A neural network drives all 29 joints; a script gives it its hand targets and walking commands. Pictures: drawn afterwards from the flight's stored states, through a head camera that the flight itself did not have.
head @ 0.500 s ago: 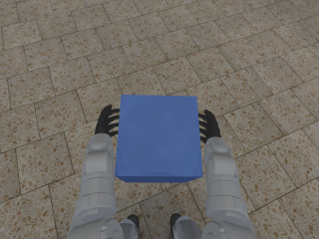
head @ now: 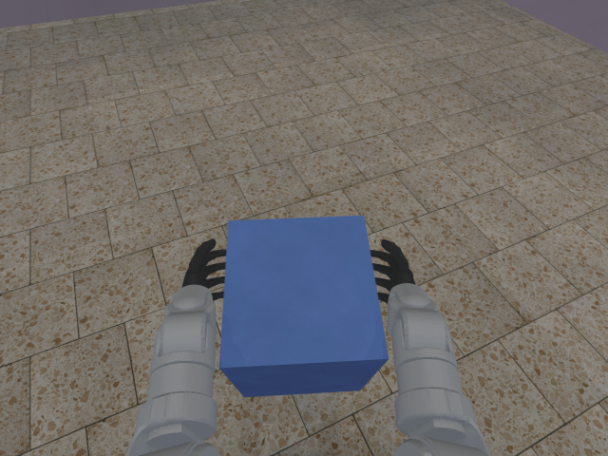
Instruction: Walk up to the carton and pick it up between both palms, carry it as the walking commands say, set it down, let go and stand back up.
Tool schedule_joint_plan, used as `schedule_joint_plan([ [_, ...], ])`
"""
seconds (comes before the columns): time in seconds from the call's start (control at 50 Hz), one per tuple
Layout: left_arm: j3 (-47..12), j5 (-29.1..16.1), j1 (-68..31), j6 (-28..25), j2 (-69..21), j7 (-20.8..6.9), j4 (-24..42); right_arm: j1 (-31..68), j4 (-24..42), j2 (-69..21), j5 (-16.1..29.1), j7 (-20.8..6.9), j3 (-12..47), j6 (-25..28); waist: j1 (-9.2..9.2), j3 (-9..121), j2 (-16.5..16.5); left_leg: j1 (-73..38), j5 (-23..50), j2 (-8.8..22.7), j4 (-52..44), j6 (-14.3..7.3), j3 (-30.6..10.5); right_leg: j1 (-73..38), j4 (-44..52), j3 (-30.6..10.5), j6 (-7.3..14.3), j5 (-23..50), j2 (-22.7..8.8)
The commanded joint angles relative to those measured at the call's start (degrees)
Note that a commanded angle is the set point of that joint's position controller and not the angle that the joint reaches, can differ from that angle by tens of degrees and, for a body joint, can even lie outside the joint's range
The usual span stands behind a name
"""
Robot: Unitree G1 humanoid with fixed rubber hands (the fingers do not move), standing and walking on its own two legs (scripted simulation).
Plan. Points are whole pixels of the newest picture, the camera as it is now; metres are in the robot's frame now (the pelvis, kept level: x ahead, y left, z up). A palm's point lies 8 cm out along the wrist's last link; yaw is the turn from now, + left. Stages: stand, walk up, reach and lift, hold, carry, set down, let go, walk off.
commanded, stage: reach and lift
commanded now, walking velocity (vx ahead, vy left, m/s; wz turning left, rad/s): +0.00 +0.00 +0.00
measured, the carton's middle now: (299, 312) +0.33 -0.02 -0.05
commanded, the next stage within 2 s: hold in 1.48 s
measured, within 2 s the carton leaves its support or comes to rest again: neither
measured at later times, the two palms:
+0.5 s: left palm (192, 288) +0.32 +0.12 +0.06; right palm (412, 283) +0.31 -0.16 +0.06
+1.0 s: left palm (184, 292) +0.31 +0.13 +0.06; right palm (403, 284) +0.31 -0.15 +0.06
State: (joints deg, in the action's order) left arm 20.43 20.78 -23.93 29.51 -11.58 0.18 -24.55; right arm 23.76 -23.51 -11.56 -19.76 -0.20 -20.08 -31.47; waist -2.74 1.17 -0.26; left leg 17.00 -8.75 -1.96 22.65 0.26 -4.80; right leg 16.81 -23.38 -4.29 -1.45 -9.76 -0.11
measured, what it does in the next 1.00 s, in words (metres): stands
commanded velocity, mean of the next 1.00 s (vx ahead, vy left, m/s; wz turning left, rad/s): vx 0.00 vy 0.00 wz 0.00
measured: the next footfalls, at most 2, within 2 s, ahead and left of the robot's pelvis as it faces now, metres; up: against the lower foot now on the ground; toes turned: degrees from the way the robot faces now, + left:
none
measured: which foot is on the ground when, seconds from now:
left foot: down 0.00-1.00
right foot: down 0.00-1.00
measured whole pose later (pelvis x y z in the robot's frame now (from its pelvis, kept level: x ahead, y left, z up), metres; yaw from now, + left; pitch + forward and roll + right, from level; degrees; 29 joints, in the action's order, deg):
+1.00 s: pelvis +0.01 +0.00 +0.00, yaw -1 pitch -7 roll +0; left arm 14.7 18.1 -20.5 42.6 -10.3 1.1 -16.6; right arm 20.6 -16.7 -10.4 -17.8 0.5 -14.3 -43.0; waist -0.2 -2.2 -0.1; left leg 2.5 -8.8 -0.9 18.2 0.6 -4.5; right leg 2.3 -18.3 -4.6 -0.9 -9.2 0.5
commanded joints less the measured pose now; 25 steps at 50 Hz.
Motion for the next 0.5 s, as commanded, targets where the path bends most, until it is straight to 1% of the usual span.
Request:
schedule_joint_plan([
  [0.0,-33.5,-13.3,-25.6,1.4,-54.7,-15.7,-1.9,25.8,-0.1,-55.5,12.7,-13.8,32.1,-0.2,0.03,18.8,1.0,-13.1,6.8,-4.1,-3.4,0.2,1.6,-10.7,3.0,3.1,0.7,8.6,6.2],
  [0.12,-33.2,-14.2,-26.1,5.1,-53.2,-15.7,-0.7,25.7,0.2,-54.7,13.2,-13.4,31.5,-4.3,0.41,13.7,0.6,-14.4,3.3,-3.7,-5.5,0.0,1.8,-12.4,5.3,2.8,0.9,5.8,5.8],
  [0.14,-33.2,-14.5,-26.5,5.7,-53.0,-15.7,-0.7,26.0,0.0,-54.5,13.1,-13.4,31.0,-4.9,0.13,12.6,0.2,-14.6,2.5,-3.6,-5.7,-0.1,1.8,-12.5,5.6,2.7,1.0,4.9,5.7],
  [0.16,-32.9,-14.6,-26.7,6.2,-52.8,-15.8,-0.8,26.7,0.3,-54.5,13.4,-13.4,31.1,-5.5,0.53,12.1,0.3,-14.8,1.5,-3.5,-6.0,-0.1,1.9,-12.9,5.8,2.7,1.0,3.9,5.6],
  [0.18,-33.0,-14.9,-27.4,6.6,-52.4,-15.8,-0.2,26.5,0.0,-54.7,13.4,-13.4,30.8,-6.0,0.39,11.3,-0.1,-14.9,0.9,-3.5,-6.3,-0.3,1.8,-13.0,6.1,2.6,1.0,3.5,5.7],
  [0.2,-32.9,-15.0,-27.3,7.1,-52.4,-15.8,-0.4,26.8,0.6,-54.5,13.8,-13.3,31.0,-6.5,0.71,10.8,0.5,-15.0,0.7,-3.5,-6.5,-0.2,1.9,-13.3,6.2,2.5,1.1,3.4,5.6],
  [0.22,-33.1,-15.4,-28.1,7.5,-52.4,-16.0,0.3,27.5,1.2,-54.6,14.1,-13.3,31.4,-7.0,0.71,11.0,0.2,-15.1,0.4,-3.6,-6.6,-0.4,2.1,-14.1,6.4,2.3,1.1,3.3,5.5],
  [0.24,-33.2,-15.7,-28.0,7.9,-52.4,-16.0,0.3,27.9,1.6,-54.7,14.4,-13.2,31.7,-7.5,0.83,11.0,-0.3,-15.4,0.3,-3.5,-6.7,-0.5,2.0,-14.6,6.5,2.4,1.0,3.1,5.6],
  [0.3,-33.5,-16.2,-27.8,9.1,-51.9,-15.9,2.0,26.8,2.1,-54.8,14.8,-13.0,32.2,-9.0,1.19,10.4,-0.3,-15.9,1.5,-3.7,-6.8,-0.4,2.3,-15.6,7.0,2.1,0.9,4.6,5.6],
  [0.34,-32.5,-16.1,-27.5,9.7,-51.3,-15.9,1.6,26.3,1.6,-53.9,14.4,-12.9,31.3,-9.7,1.0,9.0,-0.8,-15.9,0.6,-3.8,-7.0,-0.5,2.4,-15.4,7.6,1.9,0.8,3.7,5.4],
  [0.4,-31.8,-15.9,-27.3,10.4,-50.7,-15.7,1.9,26.2,1.9,-53.6,14.5,-12.9,30.9,-10.2,1.46,8.0,-0.4,-16.0,0.7,-3.8,-7.1,-0.5,2.6,-15.5,7.6,1.8,0.8,3.9,5.4],
  [0.42,-31.9,-16.1,-27.3,10.4,-50.7,-15.6,2.4,25.9,1.7,-53.5,14.4,-12.9,30.7,-10.2,1.63,7.8,-0.8,-16.1,1.2,-3.8,-7.0,-0.4,2.5,-15.4,7.6,1.8,0.7,4.0,5.5],
  [0.44,-32.1,-16.1,-27.4,10.5,-50.7,-15.5,2.8,26.2,2.2,-53.8,14.7,-12.9,31.1,-10.2,1.9,8.4,-0.2,-16.3,1.6,-3.9,-6.8,-0.3,2.6,-15.8,7.4,1.7,0.7,4.4,5.5],
  [0.48,-32.5,-16.6,-27.9,10.5,-50.9,-15.3,3.9,25.6,2.3,-53.9,14.9,-12.9,31.2,-10.2,1.87,8.8,0.0,-16.8,2.4,-3.8,-6.5,-0.2,2.5,-15.8,7.2,1.6,0.7,4.9,5.6],
])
